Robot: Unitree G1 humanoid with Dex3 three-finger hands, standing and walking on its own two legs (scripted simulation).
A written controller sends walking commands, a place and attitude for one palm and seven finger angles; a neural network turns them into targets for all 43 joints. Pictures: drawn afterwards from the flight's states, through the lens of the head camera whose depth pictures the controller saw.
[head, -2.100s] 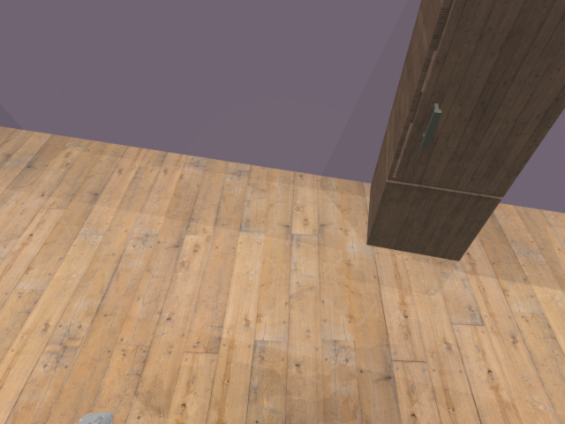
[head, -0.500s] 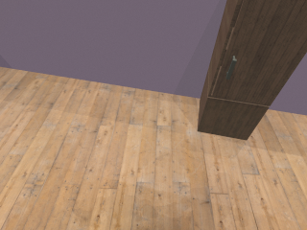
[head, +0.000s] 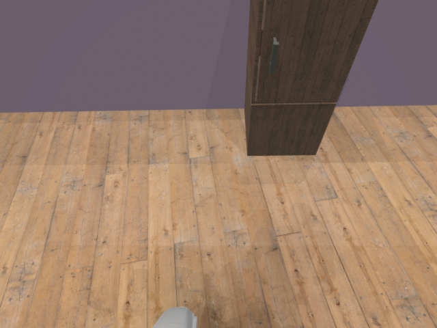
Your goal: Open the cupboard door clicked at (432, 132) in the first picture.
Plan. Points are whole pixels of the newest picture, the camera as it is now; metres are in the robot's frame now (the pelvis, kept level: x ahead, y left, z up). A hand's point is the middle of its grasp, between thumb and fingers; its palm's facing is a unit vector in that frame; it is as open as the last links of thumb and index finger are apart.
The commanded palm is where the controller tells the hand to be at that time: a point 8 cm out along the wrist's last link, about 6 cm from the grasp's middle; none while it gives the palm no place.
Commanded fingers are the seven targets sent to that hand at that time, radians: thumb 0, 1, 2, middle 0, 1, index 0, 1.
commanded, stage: walk to a spot facing it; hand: left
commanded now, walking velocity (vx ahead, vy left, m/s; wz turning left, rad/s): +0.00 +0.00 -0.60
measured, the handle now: (273, 55) +1.04 -0.12 -0.09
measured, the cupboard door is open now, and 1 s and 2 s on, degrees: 0 0 0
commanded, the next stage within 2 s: none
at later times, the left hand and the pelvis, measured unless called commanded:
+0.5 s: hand out of the picture +0.12 +0.26 -0.16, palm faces -0.22 -0.95 -0.23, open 7.4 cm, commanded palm none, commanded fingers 0.00 0.90 0.90 -0.20 -0.30 -0.20 -0.30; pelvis -0.02 +0.06 +0.01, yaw -17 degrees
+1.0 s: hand (161, 299) +0.19 +0.15 -0.17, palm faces -0.56 -0.80 -0.20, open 7.4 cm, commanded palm none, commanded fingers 0.00 0.90 0.90 -0.20 -0.30 -0.20 -0.30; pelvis +0.01 +0.04 +0.00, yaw -36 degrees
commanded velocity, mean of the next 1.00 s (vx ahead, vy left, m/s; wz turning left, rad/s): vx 0.08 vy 0.00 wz -0.60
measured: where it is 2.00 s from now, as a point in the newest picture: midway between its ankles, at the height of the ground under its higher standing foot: (291, 308)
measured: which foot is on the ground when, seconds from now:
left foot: up 0.00-0.30, down 0.32-0.70, up 0.72-1.00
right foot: down 0.00-0.32, up 0.34-0.68, down 0.70-1.00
